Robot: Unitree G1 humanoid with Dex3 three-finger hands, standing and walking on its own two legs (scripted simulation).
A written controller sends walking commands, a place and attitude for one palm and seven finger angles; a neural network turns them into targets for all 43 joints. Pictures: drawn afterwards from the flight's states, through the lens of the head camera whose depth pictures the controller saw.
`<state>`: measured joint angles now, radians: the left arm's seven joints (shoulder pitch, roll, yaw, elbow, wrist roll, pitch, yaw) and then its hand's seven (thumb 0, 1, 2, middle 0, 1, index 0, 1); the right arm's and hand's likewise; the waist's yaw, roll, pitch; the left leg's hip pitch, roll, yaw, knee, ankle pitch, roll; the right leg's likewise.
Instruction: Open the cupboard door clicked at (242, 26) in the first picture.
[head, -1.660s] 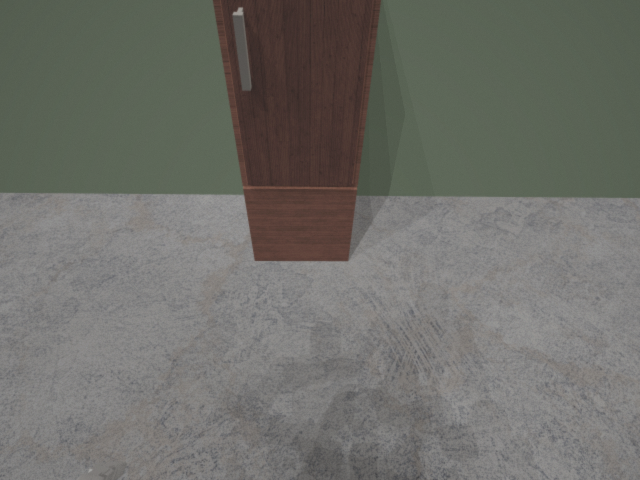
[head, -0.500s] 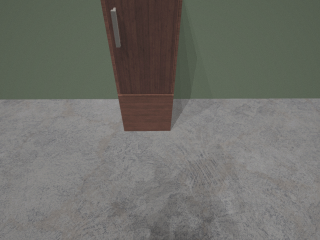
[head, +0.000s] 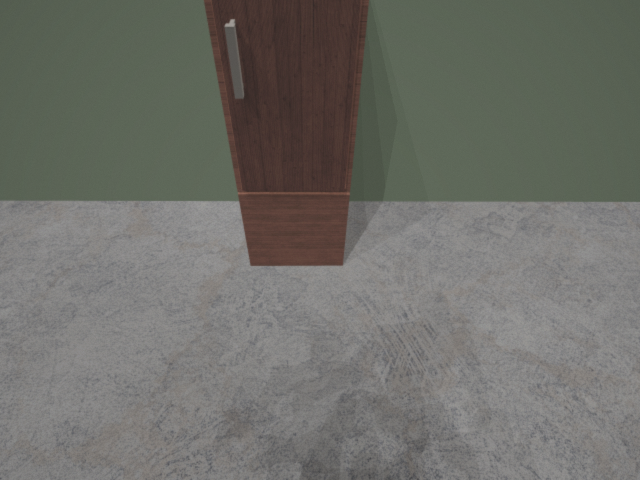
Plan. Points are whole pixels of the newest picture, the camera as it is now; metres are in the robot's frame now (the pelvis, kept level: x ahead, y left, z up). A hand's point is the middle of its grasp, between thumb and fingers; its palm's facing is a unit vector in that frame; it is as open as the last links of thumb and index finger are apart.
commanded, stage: take the last steps up to it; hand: left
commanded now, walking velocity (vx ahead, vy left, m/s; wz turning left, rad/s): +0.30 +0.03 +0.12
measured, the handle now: (236, 59) +1.00 +0.27 +0.08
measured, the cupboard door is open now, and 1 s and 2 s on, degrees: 0 0 0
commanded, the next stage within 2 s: come to a stop and stand still in 1.26 s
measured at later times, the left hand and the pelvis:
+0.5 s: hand (190, 476) +0.17 +0.20 -0.18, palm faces +0.00 -0.98 -0.18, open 7.3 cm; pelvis +0.12 +0.02 -0.01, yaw +1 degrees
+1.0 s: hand (211, 410) +0.27 +0.20 -0.19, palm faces +0.17 -0.97 -0.16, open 7.3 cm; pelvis +0.30 +0.02 -0.01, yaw +4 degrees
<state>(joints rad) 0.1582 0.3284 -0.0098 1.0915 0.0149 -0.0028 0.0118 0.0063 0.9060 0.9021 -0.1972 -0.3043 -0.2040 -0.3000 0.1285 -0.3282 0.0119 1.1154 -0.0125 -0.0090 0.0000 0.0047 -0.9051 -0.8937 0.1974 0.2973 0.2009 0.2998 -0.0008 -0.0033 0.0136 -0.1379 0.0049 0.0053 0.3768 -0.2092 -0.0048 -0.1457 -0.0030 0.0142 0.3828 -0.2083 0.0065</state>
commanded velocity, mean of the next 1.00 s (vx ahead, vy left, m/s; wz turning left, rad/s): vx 0.30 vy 0.01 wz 0.05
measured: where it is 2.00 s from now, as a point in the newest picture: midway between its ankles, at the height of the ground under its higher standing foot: (308, 426)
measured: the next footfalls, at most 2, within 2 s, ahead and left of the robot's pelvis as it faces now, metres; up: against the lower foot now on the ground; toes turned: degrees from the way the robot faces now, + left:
right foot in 0.60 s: +0.32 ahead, -0.10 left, +0.00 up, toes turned -5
left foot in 1.00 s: +0.39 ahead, +0.14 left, +0.00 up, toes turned +13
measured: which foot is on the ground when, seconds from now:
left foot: down 0.00-0.62, up 0.64-0.98, down 1.00-1.00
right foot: down 0.00-0.20, up 0.22-0.58, down 0.60-1.00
